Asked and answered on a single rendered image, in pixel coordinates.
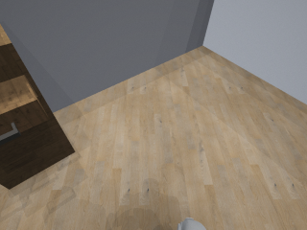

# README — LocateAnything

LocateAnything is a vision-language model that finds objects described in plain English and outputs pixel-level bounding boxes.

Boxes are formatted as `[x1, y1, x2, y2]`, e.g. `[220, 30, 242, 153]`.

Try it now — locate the drawer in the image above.
[0, 75, 49, 136]

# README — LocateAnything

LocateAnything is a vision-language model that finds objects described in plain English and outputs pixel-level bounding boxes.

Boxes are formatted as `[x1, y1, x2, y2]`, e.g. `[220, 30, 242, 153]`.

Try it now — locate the robot right thigh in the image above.
[177, 219, 206, 230]

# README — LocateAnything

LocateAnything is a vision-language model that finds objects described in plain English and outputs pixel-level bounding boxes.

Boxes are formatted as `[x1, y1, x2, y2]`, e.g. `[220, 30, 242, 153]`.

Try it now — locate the handle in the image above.
[0, 123, 21, 146]

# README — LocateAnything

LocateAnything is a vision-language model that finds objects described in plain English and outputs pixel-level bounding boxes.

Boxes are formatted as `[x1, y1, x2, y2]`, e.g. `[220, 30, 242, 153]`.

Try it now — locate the cabinet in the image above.
[0, 24, 75, 190]

